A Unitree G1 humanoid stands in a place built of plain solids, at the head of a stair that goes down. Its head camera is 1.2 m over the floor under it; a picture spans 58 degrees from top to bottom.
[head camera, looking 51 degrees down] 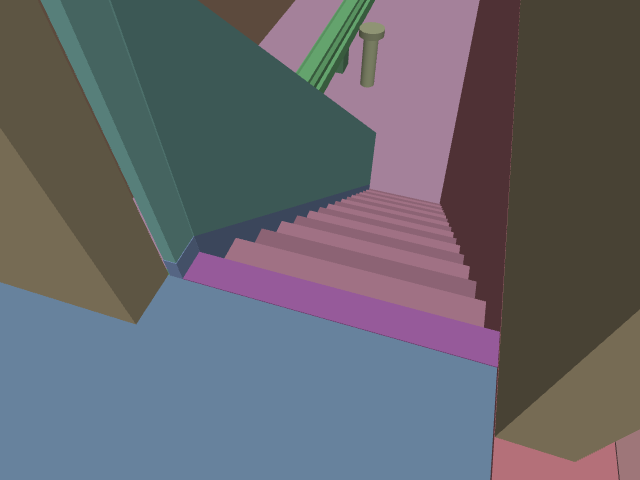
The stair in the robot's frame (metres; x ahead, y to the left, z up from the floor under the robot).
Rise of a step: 0.20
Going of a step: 0.23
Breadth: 1.02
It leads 18 degrees to the right of straight ahead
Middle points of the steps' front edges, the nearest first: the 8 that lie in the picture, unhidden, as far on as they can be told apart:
0.77 -0.06 0.00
0.99 -0.13 -0.19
1.21 -0.20 -0.39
1.43 -0.27 -0.59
1.65 -0.34 -0.78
1.87 -0.41 -0.98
2.10 -0.48 -1.18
2.32 -0.56 -1.37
